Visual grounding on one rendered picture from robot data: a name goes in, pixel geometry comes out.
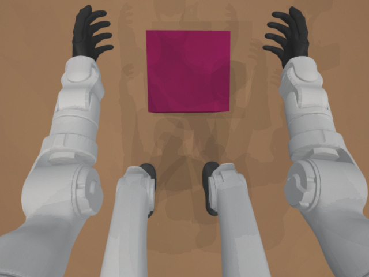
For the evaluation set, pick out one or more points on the robot left upper arm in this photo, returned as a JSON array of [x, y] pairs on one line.
[[57, 201]]

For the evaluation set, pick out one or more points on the robot left thigh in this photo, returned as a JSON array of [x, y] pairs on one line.
[[126, 252]]

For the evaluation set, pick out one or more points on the robot left shin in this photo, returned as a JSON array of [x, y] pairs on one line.
[[131, 170]]

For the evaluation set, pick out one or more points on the robot right upper arm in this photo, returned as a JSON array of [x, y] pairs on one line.
[[331, 196]]

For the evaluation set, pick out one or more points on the right robot forearm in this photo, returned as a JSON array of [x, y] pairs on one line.
[[309, 119]]

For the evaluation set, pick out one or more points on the robot left hand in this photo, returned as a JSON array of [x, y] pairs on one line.
[[84, 42]]

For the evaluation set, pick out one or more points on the robot right hand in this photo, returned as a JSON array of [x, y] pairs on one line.
[[296, 43]]

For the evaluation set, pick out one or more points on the carton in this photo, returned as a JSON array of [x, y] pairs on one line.
[[188, 71]]

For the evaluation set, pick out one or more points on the left robot forearm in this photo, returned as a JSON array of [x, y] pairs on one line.
[[75, 122]]

